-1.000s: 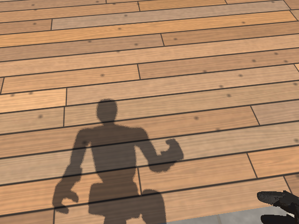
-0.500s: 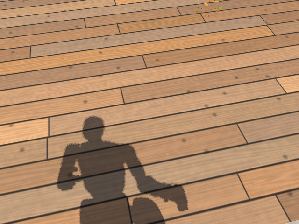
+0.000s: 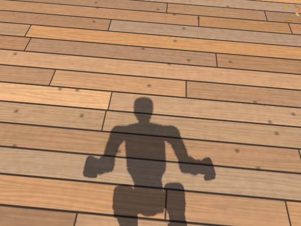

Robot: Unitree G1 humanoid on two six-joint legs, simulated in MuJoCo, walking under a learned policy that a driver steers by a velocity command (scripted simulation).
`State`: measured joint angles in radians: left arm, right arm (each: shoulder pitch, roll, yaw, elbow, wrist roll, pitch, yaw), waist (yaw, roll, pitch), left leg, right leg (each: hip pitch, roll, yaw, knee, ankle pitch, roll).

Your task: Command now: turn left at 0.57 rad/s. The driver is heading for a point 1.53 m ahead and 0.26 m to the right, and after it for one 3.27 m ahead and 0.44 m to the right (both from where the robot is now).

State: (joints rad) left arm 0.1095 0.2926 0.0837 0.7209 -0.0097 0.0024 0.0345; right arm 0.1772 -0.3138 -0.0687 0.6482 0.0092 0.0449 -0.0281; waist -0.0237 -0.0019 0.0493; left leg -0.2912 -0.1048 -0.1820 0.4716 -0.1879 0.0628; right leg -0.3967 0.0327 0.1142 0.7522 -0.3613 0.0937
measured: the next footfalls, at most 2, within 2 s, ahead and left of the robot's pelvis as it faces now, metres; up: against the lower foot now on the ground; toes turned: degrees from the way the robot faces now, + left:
right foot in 0.12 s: +0.05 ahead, -0.14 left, +0.00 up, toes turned +9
left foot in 0.40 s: +0.01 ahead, +0.11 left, +0.00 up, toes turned -6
